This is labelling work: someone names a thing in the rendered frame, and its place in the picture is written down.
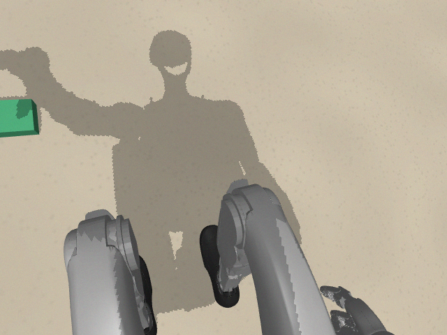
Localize right robot foot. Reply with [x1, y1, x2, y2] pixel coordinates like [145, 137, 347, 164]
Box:
[200, 225, 240, 308]

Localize right robot hand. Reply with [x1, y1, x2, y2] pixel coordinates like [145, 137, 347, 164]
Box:
[320, 285, 387, 335]

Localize left robot foot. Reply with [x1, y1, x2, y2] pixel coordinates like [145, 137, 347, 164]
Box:
[139, 256, 157, 335]

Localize small box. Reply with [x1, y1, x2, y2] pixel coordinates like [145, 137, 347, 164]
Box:
[0, 99, 39, 137]

